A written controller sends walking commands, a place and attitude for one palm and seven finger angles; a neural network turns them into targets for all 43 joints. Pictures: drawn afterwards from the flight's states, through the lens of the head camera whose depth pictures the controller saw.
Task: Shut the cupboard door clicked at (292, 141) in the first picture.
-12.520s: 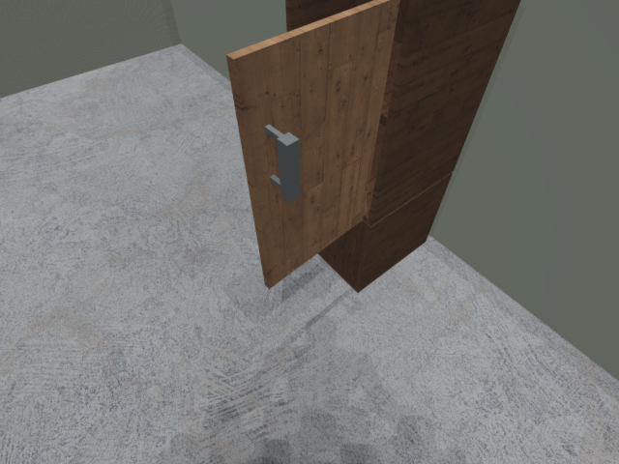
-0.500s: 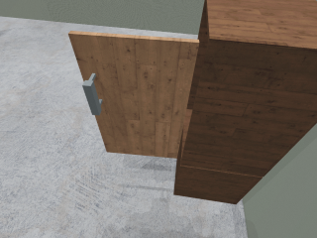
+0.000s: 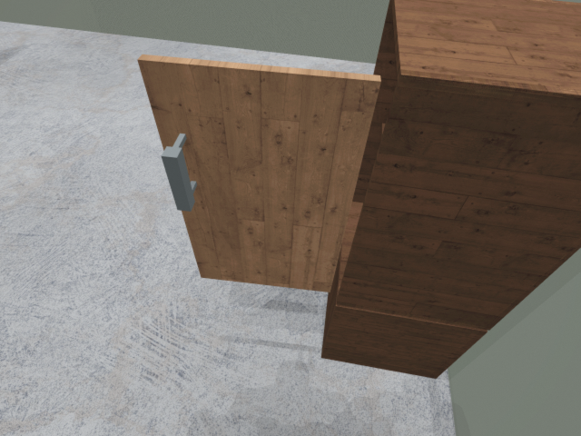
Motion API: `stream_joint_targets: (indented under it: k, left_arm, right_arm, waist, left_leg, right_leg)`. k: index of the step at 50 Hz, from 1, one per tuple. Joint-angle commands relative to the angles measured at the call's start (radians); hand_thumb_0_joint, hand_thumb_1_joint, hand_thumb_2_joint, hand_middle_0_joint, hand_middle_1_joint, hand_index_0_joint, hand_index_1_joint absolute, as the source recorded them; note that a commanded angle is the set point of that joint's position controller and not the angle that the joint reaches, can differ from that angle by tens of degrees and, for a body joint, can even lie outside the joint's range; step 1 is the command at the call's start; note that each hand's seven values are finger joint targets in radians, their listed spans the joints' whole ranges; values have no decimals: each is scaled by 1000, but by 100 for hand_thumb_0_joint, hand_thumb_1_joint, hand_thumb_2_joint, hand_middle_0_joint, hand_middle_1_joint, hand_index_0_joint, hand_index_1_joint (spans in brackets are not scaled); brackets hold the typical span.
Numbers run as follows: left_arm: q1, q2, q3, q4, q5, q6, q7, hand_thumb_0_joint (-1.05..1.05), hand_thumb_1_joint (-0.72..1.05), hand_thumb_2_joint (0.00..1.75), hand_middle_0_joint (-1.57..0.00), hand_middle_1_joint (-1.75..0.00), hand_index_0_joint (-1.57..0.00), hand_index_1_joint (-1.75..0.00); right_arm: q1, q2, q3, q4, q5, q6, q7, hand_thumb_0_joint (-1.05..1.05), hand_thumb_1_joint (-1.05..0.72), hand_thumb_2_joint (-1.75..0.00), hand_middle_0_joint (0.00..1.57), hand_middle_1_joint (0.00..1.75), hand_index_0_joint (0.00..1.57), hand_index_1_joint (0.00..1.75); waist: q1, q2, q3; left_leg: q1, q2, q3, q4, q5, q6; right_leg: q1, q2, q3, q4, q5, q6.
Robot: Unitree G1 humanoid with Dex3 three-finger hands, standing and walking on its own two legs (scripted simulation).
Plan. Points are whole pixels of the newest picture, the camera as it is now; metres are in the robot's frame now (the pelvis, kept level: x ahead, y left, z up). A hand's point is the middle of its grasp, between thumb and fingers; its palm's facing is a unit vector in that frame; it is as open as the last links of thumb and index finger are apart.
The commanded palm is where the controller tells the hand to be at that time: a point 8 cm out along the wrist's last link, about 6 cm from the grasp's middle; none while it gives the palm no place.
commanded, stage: look again from close up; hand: left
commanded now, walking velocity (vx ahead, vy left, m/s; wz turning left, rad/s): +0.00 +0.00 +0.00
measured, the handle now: (183, 172) +0.52 +0.23 +0.05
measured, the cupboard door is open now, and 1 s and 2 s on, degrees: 93 93 93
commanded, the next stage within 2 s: shuffle to correct the standing spot in 0.02 s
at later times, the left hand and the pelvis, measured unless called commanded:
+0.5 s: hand out of the picture +0.05 +0.24 -0.18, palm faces -0.02 -0.96 -0.27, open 7.4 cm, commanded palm none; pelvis +0.03 +0.02 -0.01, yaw -2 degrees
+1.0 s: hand out of the picture +0.06 +0.20 -0.18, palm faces -0.07 -0.97 -0.22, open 7.4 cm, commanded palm none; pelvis +0.02 +0.01 +0.00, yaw -4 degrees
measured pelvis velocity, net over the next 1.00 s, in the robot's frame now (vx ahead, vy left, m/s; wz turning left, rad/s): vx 0.02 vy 0.01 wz -0.07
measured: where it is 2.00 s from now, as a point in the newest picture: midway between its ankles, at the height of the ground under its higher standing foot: outside the picture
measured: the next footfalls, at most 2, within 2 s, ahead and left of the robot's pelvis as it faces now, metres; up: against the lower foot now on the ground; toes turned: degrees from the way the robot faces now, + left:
right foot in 0.82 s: +0.09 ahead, -0.10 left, +0.00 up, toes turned +2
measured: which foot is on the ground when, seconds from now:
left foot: down 0.00-1.00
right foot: down 0.00-0.54, up 0.56-0.80, down 0.82-1.00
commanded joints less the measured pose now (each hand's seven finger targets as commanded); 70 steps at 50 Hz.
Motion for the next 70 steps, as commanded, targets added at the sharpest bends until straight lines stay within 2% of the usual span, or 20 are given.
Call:
stream_joint_targets:
  k: [1,6,9,15,19,22,24,25,27,28,30,34,37,40,42,44,50,54,60,70]
  left_arm:
    - [-22,195,36,-53,-3,-18,8,0,90,90,-20,-30,-20,-30]
    - [-23,201,37,-49,-3,-18,6,0,90,90,-20,-30,-20,-30]
    - [-2,183,35,-43,-2,-15,8,0,90,90,-20,-30,-20,-30]
    - [39,167,42,-42,-1,-4,9,0,90,90,-20,-30,-20,-30]
    - [93,134,48,-43,0,7,16,0,90,90,-20,-30,-20,-30]
    - [146,119,54,-45,-1,10,25,0,90,90,-20,-30,-20,-30]
    - [130,91,50,-56,-5,14,28,0,90,90,-20,-30,-20,-30]
    - [117,63,42,-62,-5,17,32,0,90,90,-20,-30,-20,-30]
    - [117,38,30,-67,-9,27,42,0,90,90,-20,-30,-20,-30]
    - [110,45,33,-67,-11,32,47,0,90,90,-20,-30,-20,-30]
    - [100,59,43,-68,-13,36,49,0,90,90,-20,-30,-20,-30]
    - [122,11,46,-48,-12,36,42,0,90,90,-20,-30,-20,-30]
    - [130,-30,44,-38,-7,41,35,0,90,90,-20,-30,-20,-30]
    - [141,-29,41,-24,-2,28,30,0,90,90,-20,-30,-20,-30]
    - [118,-12,35,-22,-3,16,28,0,90,90,-20,-30,-20,-30]
    - [103,-4,33,-20,-1,6,26,0,90,90,-20,-30,-20,-30]
    - [97,13,33,-14,-2,-11,24,0,90,90,-20,-30,-20,-30]
    - [95,27,35,-12,-2,-18,22,0,90,90,-20,-30,-20,-30]
    - [74,65,39,-13,-4,-30,18,0,90,90,-20,-30,-20,-30]
    - [16,138,47,-19,-5,-32,8,0,90,90,-20,-30,-20,-30]
  right_arm:
    - [-31,-211,-38,-54,4,-19,-14,0,-90,-90,20,30,20,30]
    - [-38,-219,-38,-56,4,-19,-14,0,-90,-90,20,30,20,30]
    - [-14,-190,-31,-51,2,-9,-11,0,-90,-90,20,30,20,30]
    - [43,-159,-29,-59,-6,8,-7,0,-90,-90,20,30,20,30]
    - [92,-107,-22,-77,-9,14,-8,0,-90,-90,20,30,20,30]
    - [124,-75,-18,-91,-10,16,-12,0,-90,-90,20,30,20,30]
    - [149,-65,-19,-87,-6,10,-18,0,-90,-90,20,30,20,30]
    - [170,-76,-23,-77,-4,5,-24,0,-90,-90,20,30,20,30]
    - [196,-100,-32,-61,4,-2,-42,0,-90,-90,20,30,20,30]
    - [202,-108,-37,-55,5,-3,-49,0,-90,-90,20,30,20,30]
    - [203,-110,-47,-52,6,-8,-61,0,-90,-90,20,30,20,30]
    - [160,-64,-54,-48,4,-10,-66,0,-90,-90,20,30,20,30]
    - [147,-22,-51,-35,-1,-5,-63,0,-90,-90,20,30,20,30]
    - [130,-10,-47,-24,2,-5,-56,0,-90,-90,20,30,20,30]
    - [142,-1,-46,-16,5,-6,-46,0,-90,-90,20,30,20,30]
    - [135,-12,-48,-7,4,-7,-41,0,-90,-90,20,30,20,30]
    - [136,-21,-40,1,3,-16,-36,0,-90,-90,20,30,20,30]
    - [130,-30,-37,-1,4,-16,-34,0,-90,-90,20,30,20,30]
    - [107,-69,-36,-6,2,-17,-32,0,-90,-90,20,30,20,30]
    - [58,-143,-37,-18,-3,-12,-26,0,-90,-90,20,30,20,30]
  waist:
    - [-7,18,-59]
    - [-7,22,-69]
    - [-3,18,-68]
    - [-4,-4,-23]
    - [5,-35,6]
    - [13,-57,-16]
    - [-2,-18,-10]
    - [-9,37,-20]
    - [-2,129,-41]
    - [-4,132,-38]
    - [-3,118,-39]
    - [9,54,-47]
    - [8,67,-17]
    - [19,32,16]
    - [-4,38,42]
    - [-4,-4,39]
    - [-13,20,5]
    - [-12,-1,9]
    - [-14,11,-22]
    - [-15,10,-16]
  left_leg:
    - [44,165,-159,-77,60,-26]
    - [52,165,-160,-81,61,-27]
    - [46,151,-144,-61,16,-29]
    - [16,128,-96,0,-81,-40]
    - [-50,111,-70,49,-86,-42]
    - [-82,94,-50,110,-38,-46]
    - [-9,127,-79,63,108,-42]
    - [60,167,-117,42,298,-42]
    - [159,236,-175,12,719,-52]
    - [194,253,-185,-2,804,-54]
    - [216,279,-190,-10,860,-33]
    - [145,297,-177,-28,608,29]
    - [48,301,-175,-57,351,46]
    - [-27,246,-154,-46,123,9]
    - [-23,192,-149,-97,-60,-41]
    - [3,189,-138,-100,-70,-30]
    - [47,175,-107,-108,-63,-32]
    - [48,173,-102,-97,-52,-30]
    - [61,173,-97,-75,-5,-30]
    - [61,173,-101,-79,-42,-33]
  right_leg:
    - [-16,-114,97,-61,63,-36]
    - [-7,-116,95,-67,65,-36]
    - [-5,-126,103,-76,34,-41]
    - [-59,-151,166,-77,-48,-67]
    - [-44,-176,190,-43,-31,-83]
    - [3,-213,215,2,71,-103]
    - [-52,-164,140,82,172,-77]
    - [-93,-119,85,144,168,-45]
    - [-127,-53,19,202,-72,2]
    - [-156,-41,21,232,-166,10]
    - [-169,-44,37,279,-209,3]
    - [-126,-51,59,284,-171,-3]
    - [-92,-51,56,253,-140,-1]
    - [-31,-62,72,77,9,-15]
    - [-67,-86,100,24,28,-34]
    - [-69,-73,97,6,49,-30]
    - [-73,-91,113,-39,50,-36]
    - [-78,-97,120,-63,46,-39]
    - [-59,-113,138,-79,94,-52]
    - [-67,-117,158,-119,29,-58]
